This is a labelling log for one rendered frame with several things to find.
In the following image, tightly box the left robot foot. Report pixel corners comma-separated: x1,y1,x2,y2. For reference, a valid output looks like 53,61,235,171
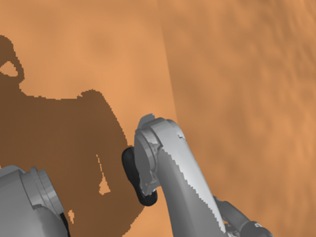
60,213,71,237

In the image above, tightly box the right robot foot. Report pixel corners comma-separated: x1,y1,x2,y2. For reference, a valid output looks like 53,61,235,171
121,147,158,206

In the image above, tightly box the right robot arm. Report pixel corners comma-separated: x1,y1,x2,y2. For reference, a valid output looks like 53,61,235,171
240,221,274,237

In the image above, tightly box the right robot hand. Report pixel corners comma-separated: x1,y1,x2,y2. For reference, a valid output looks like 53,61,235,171
213,196,250,237

